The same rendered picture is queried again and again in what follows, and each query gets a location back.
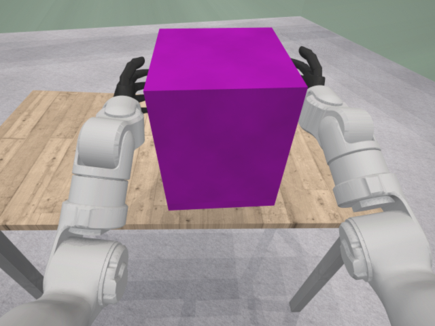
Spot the carton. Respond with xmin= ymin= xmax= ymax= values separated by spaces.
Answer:
xmin=143 ymin=27 xmax=308 ymax=211

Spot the table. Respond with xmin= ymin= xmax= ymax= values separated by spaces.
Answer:
xmin=0 ymin=90 xmax=383 ymax=312

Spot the robot left forearm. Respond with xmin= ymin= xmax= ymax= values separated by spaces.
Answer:
xmin=43 ymin=96 xmax=145 ymax=292

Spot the right robot upper arm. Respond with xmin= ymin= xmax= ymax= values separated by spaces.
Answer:
xmin=339 ymin=209 xmax=435 ymax=326

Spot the right robot hand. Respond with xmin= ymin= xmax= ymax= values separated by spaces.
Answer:
xmin=291 ymin=46 xmax=325 ymax=88

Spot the left robot upper arm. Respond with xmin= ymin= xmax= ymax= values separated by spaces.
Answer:
xmin=0 ymin=236 xmax=128 ymax=326

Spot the left robot hand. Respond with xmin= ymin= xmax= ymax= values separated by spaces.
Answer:
xmin=114 ymin=57 xmax=149 ymax=113

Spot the robot right forearm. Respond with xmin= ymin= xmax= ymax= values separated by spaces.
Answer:
xmin=298 ymin=86 xmax=432 ymax=268

